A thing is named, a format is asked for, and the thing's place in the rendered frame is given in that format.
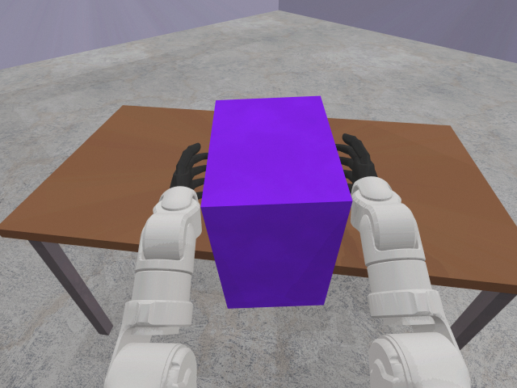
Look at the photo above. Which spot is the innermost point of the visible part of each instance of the carton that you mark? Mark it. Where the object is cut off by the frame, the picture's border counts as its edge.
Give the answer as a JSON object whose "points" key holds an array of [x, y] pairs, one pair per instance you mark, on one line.
{"points": [[275, 201]]}

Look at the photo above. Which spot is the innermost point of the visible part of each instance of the robot left upper arm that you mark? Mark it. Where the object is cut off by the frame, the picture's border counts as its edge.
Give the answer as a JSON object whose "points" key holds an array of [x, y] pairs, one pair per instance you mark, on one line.
{"points": [[153, 365]]}

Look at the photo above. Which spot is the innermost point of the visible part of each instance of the left robot forearm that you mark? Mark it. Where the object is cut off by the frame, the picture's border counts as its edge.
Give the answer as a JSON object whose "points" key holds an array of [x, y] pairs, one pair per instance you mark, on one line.
{"points": [[165, 261]]}

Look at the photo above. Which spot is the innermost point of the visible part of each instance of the left robot hand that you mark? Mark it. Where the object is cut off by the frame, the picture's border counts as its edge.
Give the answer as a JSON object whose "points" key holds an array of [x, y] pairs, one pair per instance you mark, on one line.
{"points": [[185, 171]]}

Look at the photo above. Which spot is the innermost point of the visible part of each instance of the right robot forearm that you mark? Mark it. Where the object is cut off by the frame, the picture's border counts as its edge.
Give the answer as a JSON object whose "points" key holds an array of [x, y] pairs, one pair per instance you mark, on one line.
{"points": [[401, 291]]}

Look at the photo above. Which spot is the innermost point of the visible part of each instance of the right robot hand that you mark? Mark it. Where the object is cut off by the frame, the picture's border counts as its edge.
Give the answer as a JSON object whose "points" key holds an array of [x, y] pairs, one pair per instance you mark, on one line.
{"points": [[360, 161]]}

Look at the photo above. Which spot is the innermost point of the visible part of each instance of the robot right upper arm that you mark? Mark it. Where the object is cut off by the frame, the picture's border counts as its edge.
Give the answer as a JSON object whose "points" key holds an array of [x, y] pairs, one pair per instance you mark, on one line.
{"points": [[416, 360]]}

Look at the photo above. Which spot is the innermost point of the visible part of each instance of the table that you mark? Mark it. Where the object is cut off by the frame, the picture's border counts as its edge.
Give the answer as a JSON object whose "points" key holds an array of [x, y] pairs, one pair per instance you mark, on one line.
{"points": [[103, 194]]}

